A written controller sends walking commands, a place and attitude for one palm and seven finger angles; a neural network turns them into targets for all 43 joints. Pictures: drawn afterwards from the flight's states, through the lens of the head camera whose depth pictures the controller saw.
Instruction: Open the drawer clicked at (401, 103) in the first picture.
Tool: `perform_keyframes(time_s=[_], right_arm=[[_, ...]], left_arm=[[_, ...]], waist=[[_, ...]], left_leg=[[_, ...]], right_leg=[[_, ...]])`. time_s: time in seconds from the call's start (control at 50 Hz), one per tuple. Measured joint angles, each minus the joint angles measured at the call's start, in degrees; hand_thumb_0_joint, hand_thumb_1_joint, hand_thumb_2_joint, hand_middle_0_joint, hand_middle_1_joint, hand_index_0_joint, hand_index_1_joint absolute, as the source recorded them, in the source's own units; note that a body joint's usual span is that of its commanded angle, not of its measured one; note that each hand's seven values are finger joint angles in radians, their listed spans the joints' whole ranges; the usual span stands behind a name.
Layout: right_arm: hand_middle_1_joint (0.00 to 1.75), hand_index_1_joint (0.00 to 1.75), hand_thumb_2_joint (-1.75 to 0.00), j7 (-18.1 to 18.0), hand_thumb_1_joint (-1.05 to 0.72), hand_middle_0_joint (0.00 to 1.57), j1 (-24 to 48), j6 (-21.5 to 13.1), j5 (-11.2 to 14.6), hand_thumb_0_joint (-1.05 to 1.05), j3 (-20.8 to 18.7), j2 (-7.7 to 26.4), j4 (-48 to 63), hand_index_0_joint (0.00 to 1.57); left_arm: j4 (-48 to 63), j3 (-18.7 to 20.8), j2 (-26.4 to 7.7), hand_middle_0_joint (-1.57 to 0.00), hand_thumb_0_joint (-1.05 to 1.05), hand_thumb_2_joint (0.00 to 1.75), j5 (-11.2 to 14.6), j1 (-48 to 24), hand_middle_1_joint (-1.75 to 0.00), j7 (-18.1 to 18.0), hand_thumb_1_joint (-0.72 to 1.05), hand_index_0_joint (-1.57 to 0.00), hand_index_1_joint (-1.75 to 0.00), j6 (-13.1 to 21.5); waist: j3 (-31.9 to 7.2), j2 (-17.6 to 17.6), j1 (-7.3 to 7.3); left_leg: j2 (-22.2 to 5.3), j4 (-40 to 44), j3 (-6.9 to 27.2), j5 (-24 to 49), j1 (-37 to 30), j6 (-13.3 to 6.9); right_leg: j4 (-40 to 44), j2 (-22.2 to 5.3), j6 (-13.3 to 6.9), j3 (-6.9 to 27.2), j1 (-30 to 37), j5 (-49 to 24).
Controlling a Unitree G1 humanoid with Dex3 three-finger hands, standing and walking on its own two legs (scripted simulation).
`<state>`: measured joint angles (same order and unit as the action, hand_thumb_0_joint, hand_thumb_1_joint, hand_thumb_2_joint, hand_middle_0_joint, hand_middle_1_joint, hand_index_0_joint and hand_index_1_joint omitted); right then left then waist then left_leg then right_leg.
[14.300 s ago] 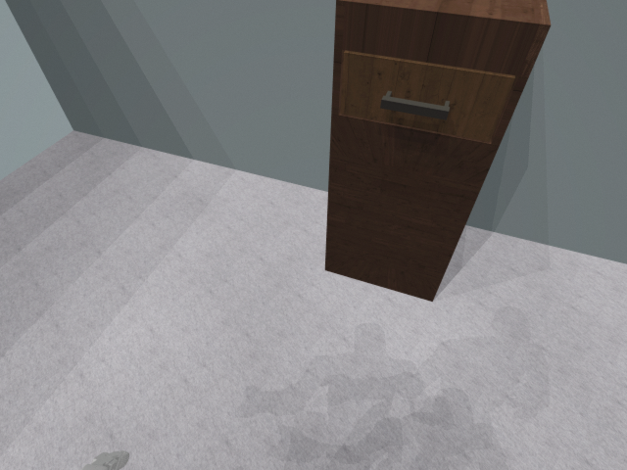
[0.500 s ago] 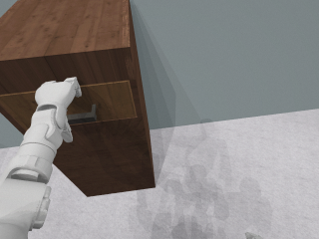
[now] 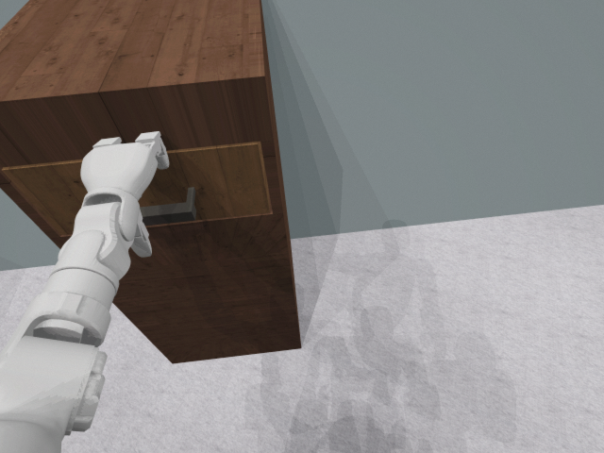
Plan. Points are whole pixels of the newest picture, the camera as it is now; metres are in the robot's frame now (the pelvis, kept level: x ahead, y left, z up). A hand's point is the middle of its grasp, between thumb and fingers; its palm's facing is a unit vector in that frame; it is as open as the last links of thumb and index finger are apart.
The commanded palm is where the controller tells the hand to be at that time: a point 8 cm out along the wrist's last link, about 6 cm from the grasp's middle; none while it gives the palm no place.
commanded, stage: move the hooked fingers above the handle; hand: left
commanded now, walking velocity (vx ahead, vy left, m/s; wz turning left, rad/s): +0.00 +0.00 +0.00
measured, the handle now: (147, 206) +0.49 +0.27 +0.04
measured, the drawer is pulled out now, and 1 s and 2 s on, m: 0.00 0.00 0.00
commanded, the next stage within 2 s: lower the fingers behind the handle in 0.86 s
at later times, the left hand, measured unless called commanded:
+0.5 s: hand (134, 198) +0.44 +0.25 +0.10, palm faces +0.05 -0.02 -1.00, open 13.7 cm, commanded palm +0.41 +0.26 +0.15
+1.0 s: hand (124, 210) +0.43 +0.26 +0.09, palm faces -0.04 -0.01 -1.00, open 13.8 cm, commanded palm +0.41 +0.26 +0.15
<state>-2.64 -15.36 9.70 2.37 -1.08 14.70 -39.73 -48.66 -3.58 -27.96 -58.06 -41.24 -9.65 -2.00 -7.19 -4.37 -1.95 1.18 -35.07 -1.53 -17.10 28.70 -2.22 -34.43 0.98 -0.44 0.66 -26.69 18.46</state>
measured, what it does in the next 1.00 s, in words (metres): stands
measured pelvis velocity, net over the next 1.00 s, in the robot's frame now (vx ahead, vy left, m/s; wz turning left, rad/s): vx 0.00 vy -0.01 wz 0.04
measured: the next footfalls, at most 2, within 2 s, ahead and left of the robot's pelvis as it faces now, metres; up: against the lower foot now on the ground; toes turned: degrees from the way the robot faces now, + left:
none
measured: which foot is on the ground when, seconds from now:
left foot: down 0.00-1.00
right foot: down 0.00-1.00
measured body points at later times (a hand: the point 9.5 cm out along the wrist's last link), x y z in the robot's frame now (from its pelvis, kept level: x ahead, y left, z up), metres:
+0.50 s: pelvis +0.00 +0.00 +0.00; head +0.05 -0.02 +0.45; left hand +0.43 +0.25 +0.16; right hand +0.08 -0.27 -0.13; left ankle +0.00 +0.10 -0.73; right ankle -0.02 -0.12 -0.73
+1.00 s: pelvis +0.00 -0.01 +0.00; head +0.05 -0.03 +0.45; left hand +0.42 +0.26 +0.15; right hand +0.12 -0.27 -0.13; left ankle +0.00 +0.09 -0.73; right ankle -0.02 -0.12 -0.73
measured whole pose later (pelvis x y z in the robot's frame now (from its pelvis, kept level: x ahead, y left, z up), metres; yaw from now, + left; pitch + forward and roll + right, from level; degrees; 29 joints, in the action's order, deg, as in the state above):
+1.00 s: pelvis +0.00 -0.01 +0.00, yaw +2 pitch +10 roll +0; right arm -4.1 -14.1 7.8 2.4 -2.1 15.6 -38.7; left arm -46.0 -4.7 -30.3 -56.6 -39.6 -5.5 0.4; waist -5.5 -3.3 -0.8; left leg 1.3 -34.9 0.6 -17.1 27.8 -1.5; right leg -33.9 1.0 -1.2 -1.5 -25.0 19.1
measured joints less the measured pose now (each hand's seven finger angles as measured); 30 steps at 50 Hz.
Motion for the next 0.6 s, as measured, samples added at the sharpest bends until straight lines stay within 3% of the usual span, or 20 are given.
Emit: perform_keyframes(time_s=[0.08, 0.16, 0.24, 0.3, 0.34, 0.42, 0.52, 0.6], right_arm=[[0.3, 0.3, -0.9, -0.88, -0.91, 0.21, -0.07, 0.09, 0.62, 0.01, 1.43, -1.25, 1.97, 0.2], [0.3, 0.3, -0.9, -1.7, -0.91, 0.21, -1.74, -1.0, 0.2, 0.01, 0.85, -1.48, 3.47, 0.2], [0.3, 0.3, -0.9, -1.93, -0.91, 0.21, -2.85, -2.08, -0.4, 0.01, -1.01, -0.48, 2.64, 0.2], [0.3, 0.3, -0.9, -1.68, -0.91, 0.21, -2.34, -2.59, -0.55, 0.01, -1.91, 0.48, 1.25, 0.2], [0.3, 0.3, -0.9, -1.42, -0.91, 0.21, -1.62, -2.8, -0.71, 0.01, -2.12, 0.98, 0.47, 0.2], [0.3, 0.3, -0.9, -0.62, -0.91, 0.21, -0.68, -2.63, -0.82, 0.01, -2.26, 1.36, -0.01, 0.2], [0.3, 0.3, -0.9, 0.23, -0.91, 0.2, -0.86, -1.21, -0.33, 0.01, -1.62, 1.37, 0.6, 0.2], [0.3, 0.3, -0.9, -0.16, -0.91, 0.21, -0.67, -0.27, 0.13, 0.01, -0.6, 0.67, 1.89, 0.2]], left_arm=[[-3.98, 0.89, -1.71, -0.36, 0.0, 0.3, 0.47, 0.56, -1.24, 4.83, -0.49, -0.35, -1.25, -1.26], [-0.91, 1.34, -3.16, -0.34, 0.0, 0.3, 0.85, 3.35, -1.22, 8.04, -0.49, -0.33, -1.22, 3.94], [5.11, -0.4, -2.67, -0.33, 0.0, 0.3, 0.54, 4.99, -1.21, 6.39, -0.49, -0.33, -1.21, 9.81], [6.85, -0.91, -1.77, -0.33, 0.0, 0.3, 0.32, 4.06, -1.2, 2.89, -0.49, -0.33, -1.21, 11.33], [6.43, -0.44, -1.44, -0.33, 0.0, 0.3, 0.04, 2.95, -1.2, 0.43, -0.49, -0.33, -1.21, 10.56], [4.07, 0.86, -1.45, -0.33, 0.0, 0.3, -0.19, 0.96, -1.21, -2.11, -0.49, -0.32, -1.2, 5.62], [4.31, -0.19, 0.02, -0.36, 0.0, 0.3, 0.95, 2.54, -1.23, 0.75, -0.49, -0.34, -1.23, -0.39], [5.08, 0.02, -0.08, -0.34, 0.0, 0.3, 1.54, 5.49, -1.22, 4.87, -0.49, -0.34, -1.22, -1.51]], waist=[[0.74, 0.02, -0.7], [1.62, 0.85, -0.15], [2.26, 1.43, 1.11], [2.5, 1.73, 1.31], [2.34, 1.81, 0.99], [1.51, 1.48, 0.33], [0.33, 0.28, 0.48], [0.43, 0.12, 0.28]], left_leg=[[-0.08, 1.48, -0.53, 0.64, -1.81, -0.04], [-0.06, 1.31, 0.09, 0.76, -1.74, 0.01], [0.25, -0.37, 1.33, 0.23, -0.33, 0.03], [0.51, -1.61, 1.89, -0.16, 1.02, 0.01], [0.54, -2.04, 1.9, -0.29, 1.78, 0.0], [0.37, -1.68, 1.25, -0.3, 2.09, 0.0], [0.15, 0.19, 0.33, -0.1, -0.3, -0.11], [-0.02, 1.66, -0.12, 0.12, -2.76, -0.02]], right_leg=[[0.98, 0.07, 0.05, 0.56, 1.41, -0.56], [1.2, 0.06, -0.07, -0.08, 1.76, -0.64], [0.37, -0.2, -0.11, -1.37, 1.2, -0.06], [-0.64, -0.42, -0.08, -1.96, 0.16, 0.44], [-1.06, -0.46, -0.07, -1.98, -0.59, 0.58], [-0.94, -0.32, -0.01, -1.3, -1.26, 0.44], [0.63, -0.13, 0.08, -0.31, 0.64, 0.02], [1.62, 0.04, -0.03, 0.19, 2.7, -0.14]])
